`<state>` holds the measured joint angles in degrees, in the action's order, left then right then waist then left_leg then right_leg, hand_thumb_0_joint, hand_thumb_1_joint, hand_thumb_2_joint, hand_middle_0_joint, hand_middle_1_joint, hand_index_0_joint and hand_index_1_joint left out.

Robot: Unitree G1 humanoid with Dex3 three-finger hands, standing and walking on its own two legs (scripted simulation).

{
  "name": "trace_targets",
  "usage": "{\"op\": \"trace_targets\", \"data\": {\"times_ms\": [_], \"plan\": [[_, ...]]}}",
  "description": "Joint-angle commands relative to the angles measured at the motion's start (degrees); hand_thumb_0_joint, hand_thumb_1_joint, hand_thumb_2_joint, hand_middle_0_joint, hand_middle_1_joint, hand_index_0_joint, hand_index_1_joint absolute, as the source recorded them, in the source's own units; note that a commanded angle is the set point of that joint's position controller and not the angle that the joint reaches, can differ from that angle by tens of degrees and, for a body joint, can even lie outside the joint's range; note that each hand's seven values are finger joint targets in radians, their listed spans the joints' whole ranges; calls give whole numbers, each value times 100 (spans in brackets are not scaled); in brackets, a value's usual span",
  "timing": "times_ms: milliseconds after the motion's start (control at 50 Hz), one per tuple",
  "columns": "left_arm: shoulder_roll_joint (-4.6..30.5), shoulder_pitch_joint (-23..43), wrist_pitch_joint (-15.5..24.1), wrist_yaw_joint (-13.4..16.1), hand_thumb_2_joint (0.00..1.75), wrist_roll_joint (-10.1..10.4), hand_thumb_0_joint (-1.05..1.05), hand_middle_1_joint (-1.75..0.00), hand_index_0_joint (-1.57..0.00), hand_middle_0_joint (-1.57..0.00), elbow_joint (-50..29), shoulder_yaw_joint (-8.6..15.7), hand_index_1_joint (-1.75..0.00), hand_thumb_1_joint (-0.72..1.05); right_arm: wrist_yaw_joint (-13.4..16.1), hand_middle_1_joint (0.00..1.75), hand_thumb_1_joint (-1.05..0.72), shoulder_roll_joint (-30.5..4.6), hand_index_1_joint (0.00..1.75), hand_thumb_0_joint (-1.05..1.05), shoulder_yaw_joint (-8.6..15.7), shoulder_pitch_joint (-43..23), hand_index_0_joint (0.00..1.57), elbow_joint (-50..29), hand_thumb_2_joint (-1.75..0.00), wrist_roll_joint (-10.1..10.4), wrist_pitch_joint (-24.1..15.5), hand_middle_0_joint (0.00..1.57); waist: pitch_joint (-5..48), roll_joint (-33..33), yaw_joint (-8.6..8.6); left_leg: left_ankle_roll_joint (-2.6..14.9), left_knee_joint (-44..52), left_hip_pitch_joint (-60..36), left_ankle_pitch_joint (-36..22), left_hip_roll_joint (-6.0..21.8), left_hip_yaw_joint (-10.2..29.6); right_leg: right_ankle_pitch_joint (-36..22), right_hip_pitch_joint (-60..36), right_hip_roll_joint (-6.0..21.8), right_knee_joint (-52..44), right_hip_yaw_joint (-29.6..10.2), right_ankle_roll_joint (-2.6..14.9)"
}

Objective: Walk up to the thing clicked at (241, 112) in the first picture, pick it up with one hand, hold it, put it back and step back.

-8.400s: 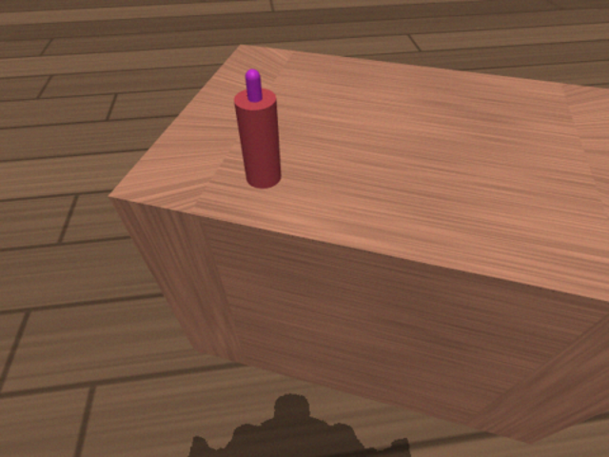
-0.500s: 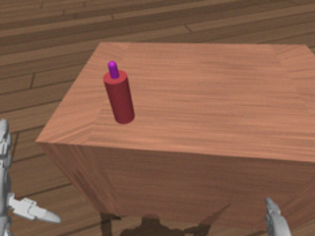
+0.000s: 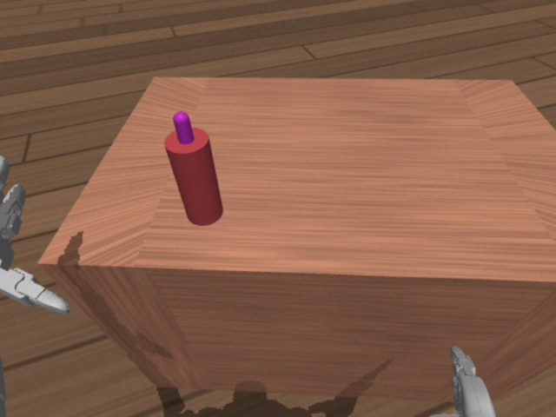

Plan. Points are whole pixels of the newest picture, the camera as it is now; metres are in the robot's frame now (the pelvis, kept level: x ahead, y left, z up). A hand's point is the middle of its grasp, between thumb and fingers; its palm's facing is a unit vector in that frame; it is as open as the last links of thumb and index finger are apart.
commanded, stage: go down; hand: left
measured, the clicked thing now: (194, 169) +0.50 +0.16 +0.09
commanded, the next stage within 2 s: none
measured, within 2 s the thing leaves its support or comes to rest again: neither
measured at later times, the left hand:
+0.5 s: hand (29, 227) +0.32 +0.33 +0.15, palm faces +0.16 -0.98 -0.07, open 17.7 cm
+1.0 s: hand (32, 199) +0.36 +0.34 +0.16, palm faces +0.09 -1.00 +0.00, open 17.5 cm
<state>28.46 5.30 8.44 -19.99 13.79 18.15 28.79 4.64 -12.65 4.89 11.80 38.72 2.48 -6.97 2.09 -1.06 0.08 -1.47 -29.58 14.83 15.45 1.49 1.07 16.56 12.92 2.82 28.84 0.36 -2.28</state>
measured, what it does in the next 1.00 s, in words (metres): stands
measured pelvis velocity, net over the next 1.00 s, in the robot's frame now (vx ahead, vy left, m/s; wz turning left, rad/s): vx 0.00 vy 0.01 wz -0.01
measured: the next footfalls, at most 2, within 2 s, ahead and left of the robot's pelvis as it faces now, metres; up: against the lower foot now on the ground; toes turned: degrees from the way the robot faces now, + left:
none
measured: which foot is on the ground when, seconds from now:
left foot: down 0.00-1.00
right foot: down 0.00-1.00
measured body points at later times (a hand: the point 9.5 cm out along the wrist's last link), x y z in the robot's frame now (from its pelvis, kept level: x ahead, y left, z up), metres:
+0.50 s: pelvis +0.00 +0.00 +0.00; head +0.00 +0.00 +0.45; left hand +0.30 +0.38 +0.16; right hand +0.16 -0.26 -0.08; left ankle +0.00 +0.14 -0.74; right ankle -0.02 -0.15 -0.74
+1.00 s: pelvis +0.00 +0.01 +0.00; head +0.01 +0.01 +0.45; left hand +0.35 +0.40 +0.16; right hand +0.16 -0.26 -0.07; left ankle +0.00 +0.14 -0.74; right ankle -0.02 -0.15 -0.74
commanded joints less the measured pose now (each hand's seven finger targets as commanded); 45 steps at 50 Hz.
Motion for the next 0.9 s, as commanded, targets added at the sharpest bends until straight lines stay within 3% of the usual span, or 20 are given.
{"op": "trace_targets", "data": {"times_ms": [0,80,100,220,260,280,320,440,460,500,520,560,600,620,660,720,740,780,800,880], "plan": [[1672,1134,130,-303,0,199,0,-3,-5,-5,-760,669,-3,-60,50,5,53,-686,5,0,1,-759,5,-1327,-5,4,-392,5,1234,-266,-236,118,265,-522,-2042,-163,-200,-1853,-419,-229,-240,331,239],[1610,1428,-25,-395,0,183,0,-1,-4,-5,-888,544,-1,-54,54,5,54,-854,5,0,113,-540,5,-1258,-5,-42,-385,5,1098,-391,-217,73,290,-494,-2058,-128,-202,-1769,-235,-254,-228,319,269],[1827,1494,-37,-387,0,202,0,0,-5,-5,-910,741,-1,-55,56,5,54,-1033,5,0,249,-491,5,-1274,-5,-50,-394,5,1132,-406,-218,74,296,-492,-1997,-118,-208,-1720,-259,-256,-238,318,269],[1689,1938,27,-412,1,146,0,-1,-4,-5,-1241,613,-2,-56,60,5,52,-898,5,0,278,55,5,-1030,-5,-108,-453,5,1372,-554,-26,75,189,-840,-2282,-67,-183,-1859,-50,-300,-155,305,229],[1989,2010,10,-417,2,143,0,-1,-4,-5,-1108,823,-2,-54,64,5,53,-774,5,0,112,-86,5,-1065,-5,-111,-468,5,1327,-518,-81,113,156,-693,-2179,-113,-219,-1891,-116,-259,-205,278,202],[1784,2119,-26,-472,3,129,0,-2,-4,-5,-923,573,-3,-56,64,5,53,-677,5,0,42,-94,5,-896,-5,-103,-479,5,1060,-545,-22,104,230,-613,-1886,-125,-209,-1672,46,-269,-229,285,209],[2228,2511,-89,-529,2,171,0,-2,-4,-5,-692,822,-3,-60,140,5,53,-961,5,0,188,-220,5,-926,-5,-113,-519,5,1300,-530,52,124,208,-695,-2002,-109,-181,-1834,-38,-243,-219,264,202],[2492,3444,-291,-938,4,187,0,-2,-4,-5,279,610,-3,-61,275,5,54,-1067,5,0,89,-462,5,-993,-5,-115,-636,5,1157,-415,174,187,324,-607,-1325,-172,-165,-1353,222,-233,-374,263,204],[2341,3426,-345,-1021,3,180,0,-2,-4,-5,682,484,-2,-60,251,5,54,-675,5,0,-219,-361,5,-642,-5,-104,-627,5,988,-500,77,184,344,-504,-1122,-198,-165,-1149,335,-242,-394,288,225],[2588,3525,-371,-1160,2,251,0,-2,-5,-5,999,627,-3,-61,291,5,54,-807,5,0,-169,-318,5,-687,-5,-122,-655,5,1088,-336,78,231,325,-441,-917,-236,-192,-1000,340,-234,-459,279,194],[2732,3593,-386,-1210,2,248,0,-2,-5,-4,1085,685,-2,-61,317,5,55,-967,5,0,-63,-317,5,-875,-5,-130,-689,5,1246,-291,134,226,330,-518,-943,-221,-171,-1040,352,-246,-454,273,184],[2836,3732,-425,-1302,3,276,0,-2,-4,-4,1388,721,-2,-59,307,5,55,-817,5,0,-275,-176,5,-929,-5,-143,-713,5,1279,-300,121,239,268,-459,-1010,-243,-203,-1110,345,-233,-458,257,177],[2963,3908,-437,-1369,3,272,0,-1,-4,-4,1623,708,-1,-57,356,5,55,-987,5,0,-158,-138,5,-862,-5,-154,-719,5,1339,-218,152,235,279,-459,-973,-234,-178,-1070,408,-244,-452,250,176],[3156,3937,-420,-1367,3,271,0,-2,-4,-4,1552,847,-1,-57,377,5,55,-1089,5,0,-122,-356,5,-1085,-5,-158,-757,5,1458,-277,47,222,261,-440,-1089,-243,-182,-1151,322,-234,-438,247,188],[3096,4123,-420,-1419,3,258,0,-1,-4,-3,1750,725,-1,-56,376,5,56,-877,5,0,-314,-416,5,-993,-5,-154,-771,5,1373,-295,27,235,258,-354,-1008,-253,-177,-1062,366,-234,-445,242,184],[3306,4301,-374,-1441,3,194,0,-1,-4,-4,1931,779,-1,-53,459,5,55,-1012,5,0,-232,-699,5,-1079,-5,-157,-823,5,1595,-350,57,235,200,-401,-1147,-252,-165,-1210,347,-220,-385,207,178],[3191,4549,-356,-1461,3,173,0,-1,-4,-4,1812,570,-1,-52,441,5,55,-872,5,0,-335,-579,5,-850,-5,-164,-813,5,1504,-535,73,210,217,-384,-1054,-237,-155,-1098,465,-243,-381,216,214],[3502,4528,-341,-1428,2,114,0,0,-4,-4,1960,802,0,-52,502,5,55,-1079,5,0,-223,-785,5,-1115,-5,-156,-871,5,1686,-626,51,145,216,-496,-1185,-167,-73,-1127,471,-282,-315,269,252],[3316,4605,-326,-1465,2,123,0,0,-4,-4,1959,631,0,-50,479,5,55,-826,5,0,-386,-595,5,-879,-5,-158,-852,5,1651,-773,80,146,207,-515,-1106,-181,-94,-1058,547,-275,-348,251,247],[3369,4462,-318,-1459,1,144,0,0,-4,-5,2097,708,0,-51,523,5,55,-962,5,0,-281,-424,5,-913,-5,-184,-882,5,1792,-670,170,166,115,-552,-1250,-177,-114,-1237,530,-287,-321,253,211]]}}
